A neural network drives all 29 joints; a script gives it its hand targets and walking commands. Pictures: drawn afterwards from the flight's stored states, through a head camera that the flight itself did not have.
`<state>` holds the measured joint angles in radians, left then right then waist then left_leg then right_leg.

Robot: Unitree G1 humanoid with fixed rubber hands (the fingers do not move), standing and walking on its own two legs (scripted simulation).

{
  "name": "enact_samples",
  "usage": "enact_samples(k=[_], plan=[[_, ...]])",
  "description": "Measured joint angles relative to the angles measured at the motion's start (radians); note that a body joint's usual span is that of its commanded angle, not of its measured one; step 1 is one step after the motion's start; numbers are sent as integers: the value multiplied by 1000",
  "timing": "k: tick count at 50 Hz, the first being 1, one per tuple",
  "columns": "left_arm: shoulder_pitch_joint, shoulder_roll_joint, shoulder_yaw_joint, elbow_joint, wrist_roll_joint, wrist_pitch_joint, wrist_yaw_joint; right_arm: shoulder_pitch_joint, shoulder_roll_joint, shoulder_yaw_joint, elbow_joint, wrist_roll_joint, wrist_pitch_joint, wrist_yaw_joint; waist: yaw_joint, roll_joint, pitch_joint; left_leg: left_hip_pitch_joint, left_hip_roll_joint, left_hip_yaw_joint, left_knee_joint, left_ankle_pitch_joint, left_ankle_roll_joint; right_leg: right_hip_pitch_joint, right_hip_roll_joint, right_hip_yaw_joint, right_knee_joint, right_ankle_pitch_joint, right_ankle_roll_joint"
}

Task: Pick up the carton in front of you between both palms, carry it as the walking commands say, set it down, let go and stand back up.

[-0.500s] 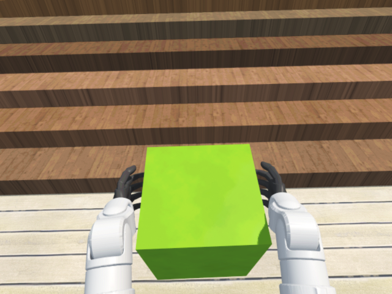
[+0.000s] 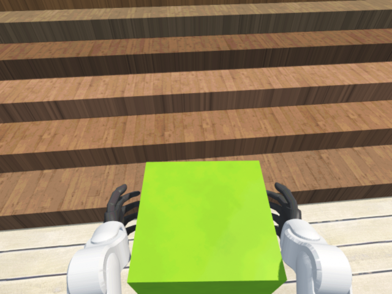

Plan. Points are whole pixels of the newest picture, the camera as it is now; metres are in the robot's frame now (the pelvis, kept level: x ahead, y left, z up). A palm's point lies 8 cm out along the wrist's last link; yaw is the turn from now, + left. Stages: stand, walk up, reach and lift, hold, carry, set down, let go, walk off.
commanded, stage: carry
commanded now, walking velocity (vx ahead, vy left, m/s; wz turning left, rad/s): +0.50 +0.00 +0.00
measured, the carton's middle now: (203, 240) +0.23 -0.01 +0.02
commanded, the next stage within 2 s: none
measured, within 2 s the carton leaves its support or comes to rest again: neither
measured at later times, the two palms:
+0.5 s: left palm (147, 96) +0.59 +0.11 +0.13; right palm (255, 90) +0.61 -0.19 +0.12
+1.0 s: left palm (149, 52) +0.97 +0.14 +0.10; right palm (226, 47) +0.96 -0.16 +0.11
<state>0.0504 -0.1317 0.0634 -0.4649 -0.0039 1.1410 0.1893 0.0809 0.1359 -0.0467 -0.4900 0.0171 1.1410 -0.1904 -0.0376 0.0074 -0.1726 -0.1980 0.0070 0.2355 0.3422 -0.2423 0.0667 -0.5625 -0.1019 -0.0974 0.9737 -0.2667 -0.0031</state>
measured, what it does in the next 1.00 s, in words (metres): walks ahead: right foot, then left foot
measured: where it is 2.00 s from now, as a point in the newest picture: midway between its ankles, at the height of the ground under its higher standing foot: (195, 121)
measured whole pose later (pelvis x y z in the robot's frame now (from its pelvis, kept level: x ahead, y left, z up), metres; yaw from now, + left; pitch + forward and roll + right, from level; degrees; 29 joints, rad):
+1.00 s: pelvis +0.62 -0.01 -0.01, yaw +2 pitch +6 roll -1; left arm -0.49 -0.14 0.29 -0.26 -0.01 1.04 0.23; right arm -0.47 0.16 -0.27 -0.24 0.04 1.01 -0.20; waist -0.07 -0.02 0.04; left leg -0.34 -0.01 0.12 0.52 -0.29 0.09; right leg -0.95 -0.03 -0.05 1.79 -0.44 -0.09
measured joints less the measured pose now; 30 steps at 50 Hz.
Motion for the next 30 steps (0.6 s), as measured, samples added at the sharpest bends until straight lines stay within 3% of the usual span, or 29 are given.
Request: enact_samples(k=[5,11,13,14,17,19,23,30], plan=[[9,-1,2,-16,0,-14,19,-6,-1,4,-3,12,-10,-6,0,-1,-1,146,12,-19,-103,-33,-32,-60,-7,-26,-266,143,12],[-2,1,-1,-152,-34,0,4,-27,-4,10,-119,30,-10,-2,21,-4,42,296,34,-37,-82,-171,-91,-12,17,-90,-438,213,-23],[-36,4,-2,-174,-41,5,2,-56,-8,2,-152,29,0,-1,31,13,58,290,69,-52,70,-271,-104,44,45,-121,-460,207,-44],[-64,5,-3,-159,-44,7,2,-81,-15,-11,-148,28,8,-3,43,31,66,236,100,-69,227,-265,-95,38,54,-134,-403,188,-64],[-142,4,5,-103,-41,26,12,-158,-40,-40,-106,32,39,-6,72,29,95,-23,76,-194,755,-210,-45,62,54,-139,-350,81,-93],[-177,2,27,-79,-37,30,11,-209,-27,-59,-73,27,49,-5,76,27,111,-170,70,-214,901,-137,-17,115,59,-140,-402,76,-83],[-269,-10,94,3,-25,14,-7,-307,9,-98,11,-6,36,-14,78,25,115,-370,90,-203,855,-27,-7,222,73,-129,-510,65,-80],[-433,-9,148,160,-6,-22,15,-461,-11,-164,158,-17,2,-41,62,19,96,-502,106,-169,520,133,-29,389,93,-102,-628,3,-55]])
